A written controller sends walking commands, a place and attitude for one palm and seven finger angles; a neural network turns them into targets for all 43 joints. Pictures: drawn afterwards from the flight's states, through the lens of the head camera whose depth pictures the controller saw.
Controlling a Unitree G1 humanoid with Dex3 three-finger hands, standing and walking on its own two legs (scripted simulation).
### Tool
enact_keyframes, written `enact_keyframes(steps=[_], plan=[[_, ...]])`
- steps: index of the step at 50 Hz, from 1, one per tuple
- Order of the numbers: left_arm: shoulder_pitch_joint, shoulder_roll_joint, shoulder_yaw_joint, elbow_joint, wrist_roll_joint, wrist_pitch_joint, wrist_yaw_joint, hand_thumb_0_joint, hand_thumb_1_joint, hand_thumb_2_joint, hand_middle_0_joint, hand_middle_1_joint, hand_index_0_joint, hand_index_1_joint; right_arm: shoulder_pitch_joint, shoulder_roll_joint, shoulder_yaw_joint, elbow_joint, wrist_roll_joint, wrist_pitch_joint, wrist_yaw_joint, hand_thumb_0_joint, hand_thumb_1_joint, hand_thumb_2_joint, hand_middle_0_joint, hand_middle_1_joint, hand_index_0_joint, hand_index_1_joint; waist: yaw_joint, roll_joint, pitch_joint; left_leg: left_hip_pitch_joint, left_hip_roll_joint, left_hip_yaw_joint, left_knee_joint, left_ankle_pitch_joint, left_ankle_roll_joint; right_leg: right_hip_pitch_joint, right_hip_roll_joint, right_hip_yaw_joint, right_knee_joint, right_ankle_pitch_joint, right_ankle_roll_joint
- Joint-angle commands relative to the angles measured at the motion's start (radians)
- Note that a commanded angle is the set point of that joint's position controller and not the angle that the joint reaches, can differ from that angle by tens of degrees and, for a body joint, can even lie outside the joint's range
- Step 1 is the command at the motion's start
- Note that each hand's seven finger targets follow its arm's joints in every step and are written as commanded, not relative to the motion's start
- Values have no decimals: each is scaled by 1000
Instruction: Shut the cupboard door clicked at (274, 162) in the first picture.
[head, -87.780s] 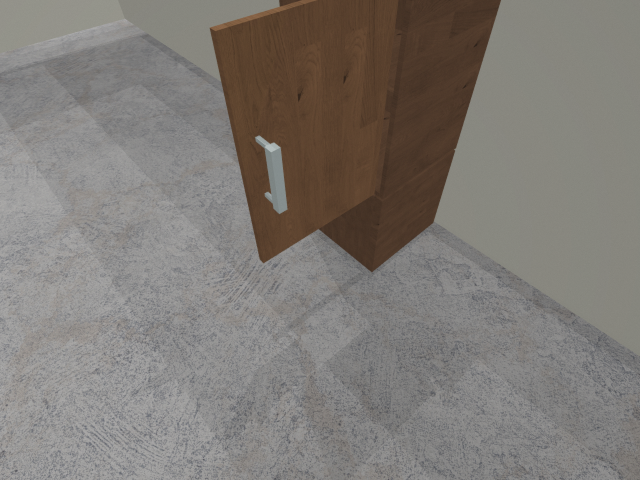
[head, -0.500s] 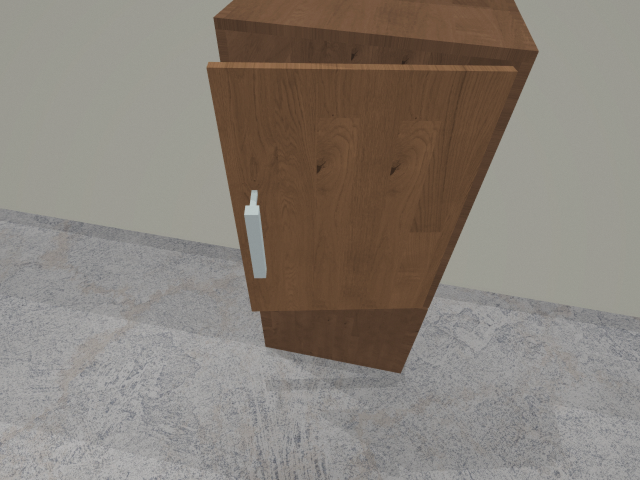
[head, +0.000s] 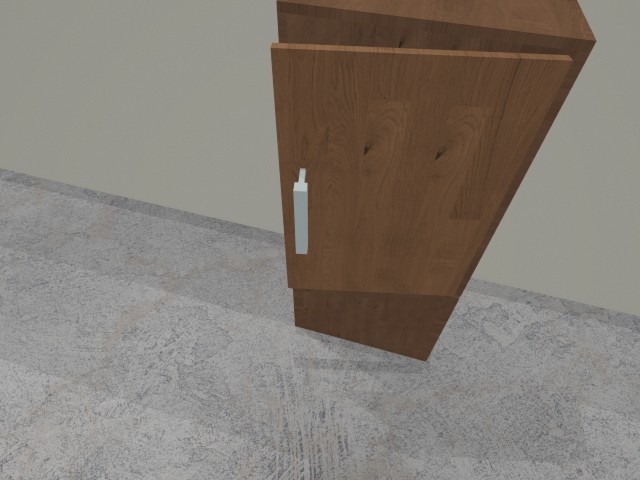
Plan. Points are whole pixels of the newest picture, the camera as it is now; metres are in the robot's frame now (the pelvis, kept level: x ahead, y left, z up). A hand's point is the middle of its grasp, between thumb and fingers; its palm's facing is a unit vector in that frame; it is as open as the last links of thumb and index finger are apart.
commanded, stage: come to a stop and stand still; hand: left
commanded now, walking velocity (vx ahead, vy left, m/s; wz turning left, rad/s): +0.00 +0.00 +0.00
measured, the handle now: (302, 212) +0.58 +0.08 -0.04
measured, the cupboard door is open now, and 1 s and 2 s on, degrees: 13 13 13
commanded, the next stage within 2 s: look again from close up in 1.26 s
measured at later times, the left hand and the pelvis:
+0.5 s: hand out of the picture +0.03 +0.15 -0.17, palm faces +0.02 -0.98 -0.17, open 7.4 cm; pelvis +0.03 -0.02 +0.00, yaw +1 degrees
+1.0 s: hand out of the picture +0.09 +0.13 -0.17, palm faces +0.01 -0.98 -0.20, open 7.4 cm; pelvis +0.08 -0.04 +0.00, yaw +0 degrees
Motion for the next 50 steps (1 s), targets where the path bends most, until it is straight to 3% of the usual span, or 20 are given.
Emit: enact_keyframes(steps=[1,8,15,21,33,42,50], plan=[[42,77,14,-31,6,-32,7,0,900,900,-200,-300,-200,-300,4,-116,-23,-42,5,-26,-8,0,-900,-900,200,300,200,300,-2,3,21,-57,173,-228,-231,-413,-10,17,-17,51,-72,-74,-25],[21,79,4,-16,2,-48,9,0,900,900,-200,-300,-200,-300,28,-90,-18,-17,6,-35,-8,0,-900,-900,200,300,200,300,-23,-48,50,19,140,-185,-163,-291,-30,-92,-55,137,-160,-170,-39],[25,79,5,-16,3,-49,11,0,900,900,-200,-300,-200,-300,32,-91,-16,-8,4,-47,-9,0,-900,-900,200,300,200,300,-8,6,48,-39,165,-220,-219,-329,-27,-26,-40,101,-113,-83,-34],[1,84,7,-26,2,-49,11,0,900,900,-200,-300,-200,-300,51,-84,-13,-2,2,-49,-9,0,-900,-900,200,300,200,300,-7,5,46,-59,169,-230,-231,-319,-26,6,-44,83,-106,-48,-33],[-43,99,2,-24,-10,-62,16,0,900,900,-200,-300,-200,-300,79,-70,4,30,9,-68,-17,0,-900,-900,200,300,200,300,-16,-32,-36,77,150,-143,-125,52,-39,68,-75,103,-113,181,-33],[-55,117,6,-20,-11,-65,20,0,900,900,-200,-300,-200,-300,66,-73,4,43,9,-68,-22,0,-900,-900,200,300,200,300,-18,-27,-43,125,153,-118,-93,156,-46,94,-78,108,-105,302,-37],[-67,126,7,-23,-12,-63,18,0,900,900,-200,-300,-200,-300,42,-82,3,46,8,-65,-25,0,-900,-900,200,300,200,300,-16,-21,-27,142,155,-113,-96,155,-50,96,-76,111,-117,310,-38]])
